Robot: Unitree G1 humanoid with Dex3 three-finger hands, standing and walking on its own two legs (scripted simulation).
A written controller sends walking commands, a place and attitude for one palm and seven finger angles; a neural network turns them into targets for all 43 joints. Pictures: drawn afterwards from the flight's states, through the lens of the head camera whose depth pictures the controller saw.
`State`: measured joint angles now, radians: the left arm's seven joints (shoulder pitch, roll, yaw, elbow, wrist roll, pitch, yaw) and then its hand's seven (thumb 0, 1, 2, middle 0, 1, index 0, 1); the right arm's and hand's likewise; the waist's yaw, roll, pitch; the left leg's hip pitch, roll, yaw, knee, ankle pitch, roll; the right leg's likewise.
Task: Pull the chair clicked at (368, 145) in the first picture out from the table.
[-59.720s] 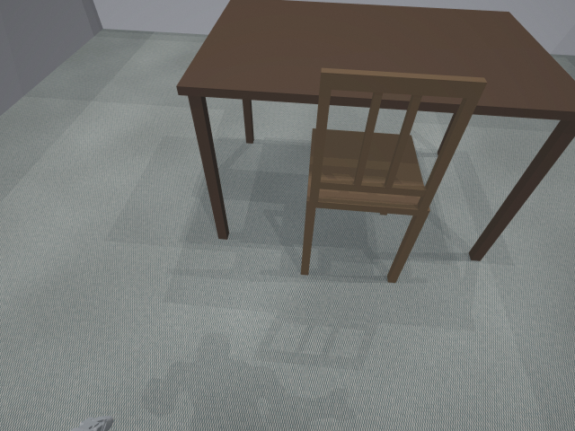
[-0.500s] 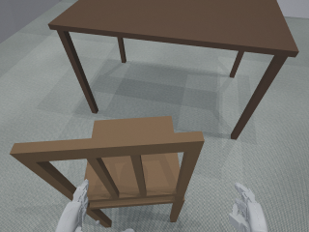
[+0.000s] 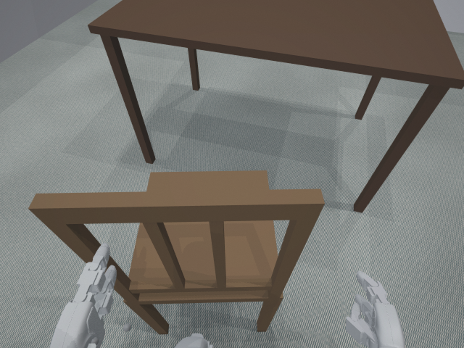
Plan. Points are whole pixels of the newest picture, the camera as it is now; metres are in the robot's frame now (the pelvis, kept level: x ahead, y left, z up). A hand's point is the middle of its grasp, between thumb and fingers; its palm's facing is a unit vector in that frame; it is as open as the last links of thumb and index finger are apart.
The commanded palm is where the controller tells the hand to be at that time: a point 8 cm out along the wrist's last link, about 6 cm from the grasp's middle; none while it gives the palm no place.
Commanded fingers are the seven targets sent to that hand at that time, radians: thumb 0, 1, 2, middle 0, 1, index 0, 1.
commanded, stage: draw the hand back to the body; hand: left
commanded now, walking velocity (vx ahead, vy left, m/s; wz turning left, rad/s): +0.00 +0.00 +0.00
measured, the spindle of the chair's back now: (168, 257) +0.28 +0.14 -0.02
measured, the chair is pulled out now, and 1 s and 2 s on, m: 0.55 0.54 0.55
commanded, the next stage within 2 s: step back with the hand held close in 1.36 s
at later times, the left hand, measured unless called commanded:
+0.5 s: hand (84, 310) +0.16 +0.20 +0.10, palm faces +0.09 -0.91 -0.40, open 15.4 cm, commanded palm +0.13 +0.26 +0.15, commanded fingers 0.00 0.07 0.50 -0.09 -0.13 -0.09 -0.13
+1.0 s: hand (49, 278) +0.19 +0.25 +0.12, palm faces +0.16 -0.81 -0.56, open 7.8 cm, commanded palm +0.19 +0.29 +0.25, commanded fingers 0.00 0.90 0.90 -0.20 -0.30 -0.20 -0.30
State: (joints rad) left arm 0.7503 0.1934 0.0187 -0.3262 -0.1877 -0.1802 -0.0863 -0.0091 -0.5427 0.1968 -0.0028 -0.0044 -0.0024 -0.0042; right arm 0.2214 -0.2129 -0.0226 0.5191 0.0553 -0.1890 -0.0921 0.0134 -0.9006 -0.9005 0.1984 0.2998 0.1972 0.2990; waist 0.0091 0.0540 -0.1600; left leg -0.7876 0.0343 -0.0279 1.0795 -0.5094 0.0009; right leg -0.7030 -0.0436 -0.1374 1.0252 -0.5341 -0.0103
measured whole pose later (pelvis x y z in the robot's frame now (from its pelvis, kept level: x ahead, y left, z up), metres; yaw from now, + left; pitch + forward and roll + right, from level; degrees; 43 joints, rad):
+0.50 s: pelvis +0.01 +0.00 +0.04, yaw -1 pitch +2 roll -2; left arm 0.71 0.37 0.07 -0.41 -0.06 0.02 0.07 -0.01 -0.26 0.33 -0.07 -0.08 -0.16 -0.11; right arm 0.21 -0.22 0.03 0.57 0.05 -0.11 -0.13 0.01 -0.90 -0.90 0.20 0.30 0.20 0.30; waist 0.04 0.08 -0.05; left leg -0.44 0.05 0.00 0.81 -0.42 0.00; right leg -0.36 -0.01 -0.11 0.74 -0.42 -0.01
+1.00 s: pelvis +0.04 -0.01 +0.07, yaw -1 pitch -2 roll +0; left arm 0.63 0.47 0.14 -0.37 -0.04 0.23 0.11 0.01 0.63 0.76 -0.17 -0.25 -0.43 -0.34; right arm 0.15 -0.26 0.05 0.69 0.03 -0.23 -0.09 0.01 -0.90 -0.90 0.20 0.30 0.20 0.30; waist 0.09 0.08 0.06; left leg -0.15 0.02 0.02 0.52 -0.33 -0.01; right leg -0.09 -0.03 -0.11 0.50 -0.36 0.00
